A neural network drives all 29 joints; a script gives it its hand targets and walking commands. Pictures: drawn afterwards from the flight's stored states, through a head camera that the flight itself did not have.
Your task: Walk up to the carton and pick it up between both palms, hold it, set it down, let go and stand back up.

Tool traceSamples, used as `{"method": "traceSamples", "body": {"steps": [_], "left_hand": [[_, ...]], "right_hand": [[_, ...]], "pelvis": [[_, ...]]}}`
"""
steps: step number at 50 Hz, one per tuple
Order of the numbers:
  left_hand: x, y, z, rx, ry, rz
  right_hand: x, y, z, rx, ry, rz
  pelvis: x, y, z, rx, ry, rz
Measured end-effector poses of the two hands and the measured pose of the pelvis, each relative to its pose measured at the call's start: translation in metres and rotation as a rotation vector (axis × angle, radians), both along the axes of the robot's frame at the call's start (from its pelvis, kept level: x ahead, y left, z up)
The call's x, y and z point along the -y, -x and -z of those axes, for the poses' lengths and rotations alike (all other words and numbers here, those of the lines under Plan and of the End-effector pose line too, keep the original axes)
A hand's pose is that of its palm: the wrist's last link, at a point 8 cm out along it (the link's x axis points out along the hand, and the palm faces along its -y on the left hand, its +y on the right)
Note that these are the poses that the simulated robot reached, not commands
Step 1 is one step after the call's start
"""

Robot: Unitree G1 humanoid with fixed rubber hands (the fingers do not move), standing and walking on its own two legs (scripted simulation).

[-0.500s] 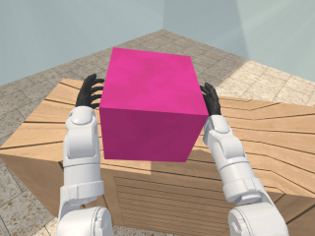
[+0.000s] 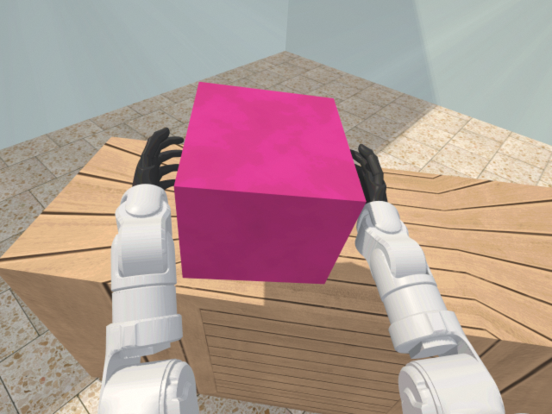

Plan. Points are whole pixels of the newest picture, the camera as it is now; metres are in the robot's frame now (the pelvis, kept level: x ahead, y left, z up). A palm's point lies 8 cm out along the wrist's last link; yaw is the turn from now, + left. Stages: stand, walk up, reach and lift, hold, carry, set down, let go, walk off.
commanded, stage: hold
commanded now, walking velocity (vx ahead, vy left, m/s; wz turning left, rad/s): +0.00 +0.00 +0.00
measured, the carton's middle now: (262, 183) +0.41 +0.00 +0.14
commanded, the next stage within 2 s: none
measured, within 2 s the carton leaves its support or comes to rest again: neither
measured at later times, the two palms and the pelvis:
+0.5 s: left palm (147, 180) +0.36 +0.16 +0.19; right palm (369, 191) +0.35 -0.15 +0.17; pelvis +0.00 +0.00 +0.00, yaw +0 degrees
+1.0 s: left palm (149, 182) +0.36 +0.16 +0.19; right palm (370, 194) +0.35 -0.15 +0.16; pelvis +0.00 +0.00 +0.00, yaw +0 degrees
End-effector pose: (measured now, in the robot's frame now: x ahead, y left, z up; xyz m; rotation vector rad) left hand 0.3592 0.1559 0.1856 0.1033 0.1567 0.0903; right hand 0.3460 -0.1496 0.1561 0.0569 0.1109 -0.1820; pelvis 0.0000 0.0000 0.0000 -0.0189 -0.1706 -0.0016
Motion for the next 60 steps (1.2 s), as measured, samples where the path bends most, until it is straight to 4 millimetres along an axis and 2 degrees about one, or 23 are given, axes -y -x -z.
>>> {"method": "traceSamples", "body": {"steps": [18, 28, 41, 60], "left_hand": [[0.0, 0.0, 0.001, 0.0, -0.001, -0.001], [-0.004, -0.005, -0.009, 0.021, 0.021, -0.003], [-0.005, -0.003, -0.002, 0.01, 0.014, 0.006], [-0.001, -0.004, -0.006, 0.007, 0.014, -0.003]], "right_hand": [[0.0, 0.0, 0.001, 0.001, -0.002, -0.001], [-0.004, -0.007, -0.014, 0.024, 0.003, -0.001], [-0.004, -0.003, -0.009, 0.015, -0.001, 0.006], [-0.001, -0.005, -0.01, 0.014, -0.001, -0.002]], "pelvis": [[0.0, -0.001, 0.0, -0.001, 0.0, -0.002], [-0.001, -0.001, 0.0, -0.001, -0.002, 0.004], [-0.003, 0.0, 0.001, 0.006, 0.001, 0.0], [0.0, 0.003, 0.0, -0.002, -0.002, 0.002]]}}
